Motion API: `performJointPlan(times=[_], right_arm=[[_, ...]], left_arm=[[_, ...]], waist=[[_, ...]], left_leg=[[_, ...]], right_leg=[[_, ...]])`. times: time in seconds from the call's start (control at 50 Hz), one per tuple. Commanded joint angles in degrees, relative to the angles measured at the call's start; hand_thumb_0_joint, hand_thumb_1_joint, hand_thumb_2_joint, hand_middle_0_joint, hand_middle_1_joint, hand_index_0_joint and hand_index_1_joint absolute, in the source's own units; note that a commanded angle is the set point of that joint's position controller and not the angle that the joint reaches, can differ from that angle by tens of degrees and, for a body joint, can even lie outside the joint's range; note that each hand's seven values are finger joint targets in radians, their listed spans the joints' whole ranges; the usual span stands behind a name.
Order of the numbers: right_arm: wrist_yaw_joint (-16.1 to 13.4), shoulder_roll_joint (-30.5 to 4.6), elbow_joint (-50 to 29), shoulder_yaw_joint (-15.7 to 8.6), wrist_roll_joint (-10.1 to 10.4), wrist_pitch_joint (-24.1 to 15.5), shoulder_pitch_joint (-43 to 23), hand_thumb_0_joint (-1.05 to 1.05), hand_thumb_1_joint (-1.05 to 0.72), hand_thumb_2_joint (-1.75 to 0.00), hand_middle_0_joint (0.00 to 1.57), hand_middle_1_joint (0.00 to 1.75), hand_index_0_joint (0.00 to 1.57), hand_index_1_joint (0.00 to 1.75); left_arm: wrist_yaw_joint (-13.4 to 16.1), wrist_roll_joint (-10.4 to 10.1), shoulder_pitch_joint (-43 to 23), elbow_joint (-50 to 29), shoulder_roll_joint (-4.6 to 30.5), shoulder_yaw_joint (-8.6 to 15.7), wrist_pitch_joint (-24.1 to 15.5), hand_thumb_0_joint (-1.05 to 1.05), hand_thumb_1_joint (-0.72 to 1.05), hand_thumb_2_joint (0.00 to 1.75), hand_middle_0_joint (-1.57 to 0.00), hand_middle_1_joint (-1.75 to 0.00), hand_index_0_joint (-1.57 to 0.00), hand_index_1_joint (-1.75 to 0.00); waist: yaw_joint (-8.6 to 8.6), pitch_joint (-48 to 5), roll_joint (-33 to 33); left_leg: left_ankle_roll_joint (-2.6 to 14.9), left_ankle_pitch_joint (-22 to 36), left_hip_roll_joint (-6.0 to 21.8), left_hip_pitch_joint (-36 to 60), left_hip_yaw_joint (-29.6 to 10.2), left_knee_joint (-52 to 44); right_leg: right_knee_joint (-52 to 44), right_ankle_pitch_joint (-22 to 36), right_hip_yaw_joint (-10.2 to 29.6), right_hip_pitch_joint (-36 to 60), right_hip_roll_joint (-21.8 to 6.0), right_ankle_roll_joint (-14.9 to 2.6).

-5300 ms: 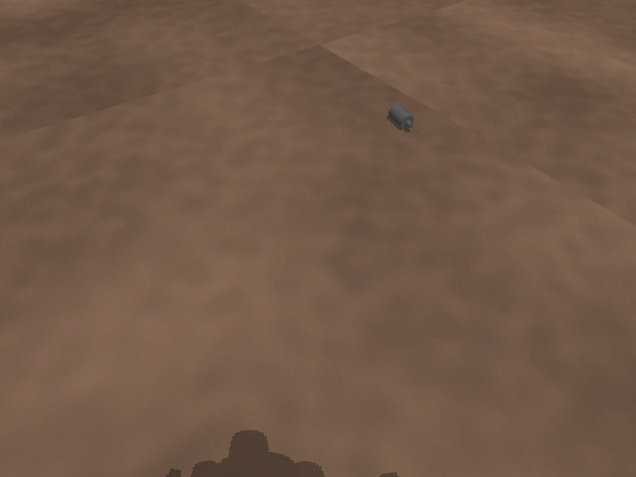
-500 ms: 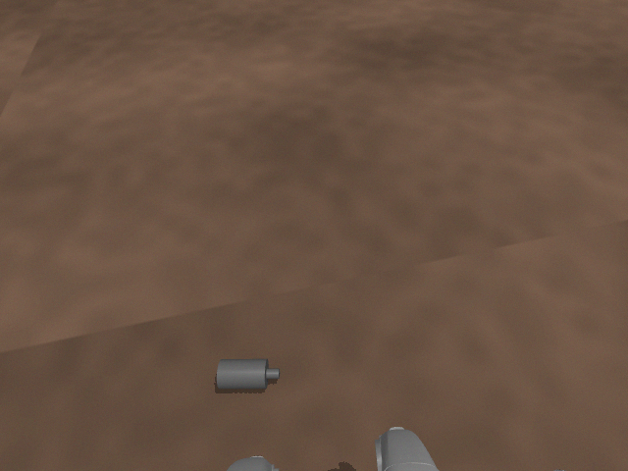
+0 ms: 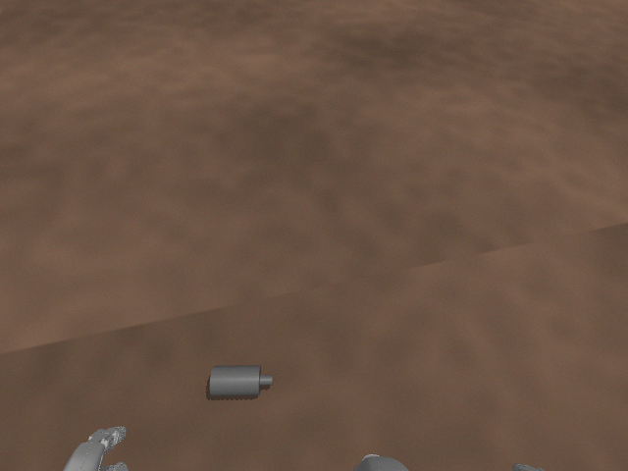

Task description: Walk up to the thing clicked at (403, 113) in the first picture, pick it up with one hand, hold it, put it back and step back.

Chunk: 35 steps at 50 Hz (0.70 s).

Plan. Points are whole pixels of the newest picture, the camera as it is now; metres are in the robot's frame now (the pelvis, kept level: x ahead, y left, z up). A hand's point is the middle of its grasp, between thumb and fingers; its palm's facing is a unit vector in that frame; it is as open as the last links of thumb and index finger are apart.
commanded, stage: walk up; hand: left
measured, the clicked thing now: (242, 380) +0.44 +0.18 -0.71
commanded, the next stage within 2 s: none
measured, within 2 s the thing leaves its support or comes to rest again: neither
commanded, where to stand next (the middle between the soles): +0.06 -0.06 m, yaw -1 degrees
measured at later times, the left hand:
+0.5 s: hand out of the picture +0.09 +0.19 -0.12, palm faces -0.02 -0.94 -0.34, open 7.3 cm
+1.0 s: hand out of the picture +0.11 +0.20 -0.13, palm faces -0.03 -0.94 -0.33, open 7.3 cm
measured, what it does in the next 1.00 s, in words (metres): stands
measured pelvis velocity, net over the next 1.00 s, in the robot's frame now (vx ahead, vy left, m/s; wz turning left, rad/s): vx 0.01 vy -0.05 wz -0.04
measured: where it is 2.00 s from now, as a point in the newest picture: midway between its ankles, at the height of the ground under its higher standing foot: outside the picture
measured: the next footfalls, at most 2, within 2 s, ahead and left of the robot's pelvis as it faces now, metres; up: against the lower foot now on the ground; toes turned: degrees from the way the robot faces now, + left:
left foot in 1.94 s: +0.19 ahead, +0.08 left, +0.00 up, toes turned -3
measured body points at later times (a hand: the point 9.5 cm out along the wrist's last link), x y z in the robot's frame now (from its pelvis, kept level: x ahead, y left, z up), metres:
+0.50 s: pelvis +0.00 -0.05 +0.02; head +0.01 -0.07 +0.47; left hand +0.09 +0.24 -0.10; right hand +0.07 -0.36 -0.12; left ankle -0.03 +0.09 -0.72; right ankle +0.04 -0.16 -0.72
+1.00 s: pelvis +0.01 -0.05 +0.03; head +0.01 -0.05 +0.47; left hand +0.11 +0.25 -0.10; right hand +0.07 -0.35 -0.11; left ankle -0.03 +0.09 -0.72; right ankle +0.04 -0.16 -0.72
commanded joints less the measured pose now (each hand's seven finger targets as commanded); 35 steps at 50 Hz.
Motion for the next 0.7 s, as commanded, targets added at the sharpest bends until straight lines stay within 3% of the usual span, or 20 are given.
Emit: performJointPlan(times=[0.0,0.02,0.04,0.08,0.14,0.2,0.32,0.4,0.54,0.64,0.68], right_arm=[[-0.60,-15.29,-1.11,-3.95,0.95,0.05,-1.59,0.00,-0.90,-0.90,0.20,0.30,0.20,0.30],[-0.40,-14.50,-1.14,-3.71,0.98,0.19,-1.88,0.00,-0.90,-0.90,0.20,0.30,0.20,0.30],[-0.27,-13.37,-0.10,-3.33,0.87,0.44,-0.77,0.00,-0.90,-0.90,0.20,0.30,0.20,0.30],[0.13,-13.86,0.85,-3.29,0.44,0.69,-5.01,0.00,-0.90,-0.90,0.20,0.30,0.20,0.30],[0.94,-13.29,2.18,-2.56,0.09,1.05,-7.66,0.00,-0.90,-0.90,0.20,0.30,0.20,0.30],[1.46,-12.53,3.95,-2.07,0.15,1.38,-7.83,0.00,-0.90,-0.90,0.20,0.30,0.20,0.30],[2.09,-12.58,7.03,-2.21,0.13,1.73,-7.13,0.00,-0.90,-0.90,0.20,0.30,0.20,0.30],[2.01,-12.48,8.00,-2.27,0.00,1.57,-7.17,0.00,-0.90,-0.90,0.20,0.30,0.20,0.30],[1.81,-12.07,8.51,-2.38,-0.15,1.49,-6.89,0.00,-0.90,-0.90,0.20,0.30,0.20,0.30],[1.70,-11.59,8.73,-2.50,-0.28,1.59,-6.27,0.00,-0.90,-0.90,0.20,0.30,0.20,0.30],[1.75,-11.73,8.51,-2.57,-0.28,1.49,-6.41,0.00,-0.90,-0.90,0.20,0.30,0.20,0.30]], left_arm=[[0.67,0.26,-0.10,-0.54,10.74,2.73,-1.85,0.00,0.90,0.90,-0.20,-0.30,-0.20,-0.30],[0.72,0.32,-0.19,-0.08,11.94,2.81,-2.13,0.00,0.90,0.90,-0.20,-0.30,-0.20,-0.30],[0.59,0.06,-1.71,0.37,11.92,2.50,-2.13,0.00,0.90,0.90,-0.20,-0.30,-0.20,-0.30],[0.49,-0.14,-2.31,1.07,10.98,1.82,-1.94,0.00,0.90,0.90,-0.20,-0.30,-0.20,-0.30],[0.33,0.37,-3.50,2.93,11.31,1.52,-1.97,0.00,0.90,0.90,-0.20,-0.30,-0.20,-0.30],[0.31,0.51,-4.24,4.40,12.11,1.60,-2.37,0.00,0.90,0.90,-0.20,-0.30,-0.20,-0.30],[0.26,0.79,-4.70,6.63,11.63,1.90,-2.59,0.00,0.90,0.90,-0.20,-0.30,-0.20,-0.30],[0.17,0.89,-4.03,7.56,10.96,2.14,-2.66,0.00,0.90,0.90,-0.20,-0.30,-0.20,-0.30],[0.23,0.82,-3.53,8.09,10.30,2.63,-2.59,0.00,0.90,0.90,-0.20,-0.30,-0.20,-0.30],[0.24,0.92,-3.96,7.88,10.08,2.82,-2.41,0.00,0.90,0.90,-0.20,-0.30,-0.20,-0.30],[0.21,0.96,-3.06,7.83,9.92,2.75,-2.42,0.00,0.90,0.90,-0.20,-0.30,-0.20,-0.30]], waist=[[0.75,-10.52,6.82],[0.39,-11.01,5.45],[-0.55,-11.35,4.53],[0.50,-10.81,4.41],[0.64,-8.28,1.75],[0.38,-6.98,-1.22],[0.24,-8.47,-2.64],[0.55,-10.08,-2.23],[0.64,-9.46,-0.37],[0.43,-7.69,0.19],[0.69,-8.60,0.34]], left_leg=[[-1.33,39.92,9.74,1.40,-6.90,-7.43],[-2.41,32.45,8.40,-2.23,-6.11,-8.28],[-3.00,22.98,7.63,-2.63,-6.57,-11.44],[-1.05,11.39,7.69,0.18,-6.61,-15.38],[-0.40,3.16,7.55,-1.13,-6.61,-18.33],[-1.27,4.58,6.01,1.50,-5.11,-18.51],[-1.47,7.67,5.91,7.67,-4.57,-20.80],[-1.66,9.86,6.48,9.08,-4.33,-22.35],[-1.86,11.40,7.47,8.86,-4.36,-23.69],[-1.93,10.31,7.51,7.48,-4.33,-24.03],[-1.65,11.25,7.88,8.86,-4.20,-23.94]], right_leg=[[-8.69,21.53,0.56,12.05,-2.17,-0.48],[-7.42,25.26,2.70,15.43,-3.99,-1.33],[-6.22,24.27,4.42,15.50,-5.78,-2.22],[-8.84,19.68,3.26,12.21,-5.21,-1.10],[-12.88,14.90,5.01,11.93,-5.31,-0.25],[-18.45,13.07,8.41,10.68,-6.86,-0.21],[-24.17,6.86,9.18,9.31,-6.67,0.70],[-24.44,11.04,8.45,11.20,-6.64,0.93],[-24.35,13.07,7.36,11.93,-6.15,1.21],[-24.90,10.15,7.68,11.13,-5.94,1.16],[-24.58,11.71,7.36,11.25,-5.82,1.14]])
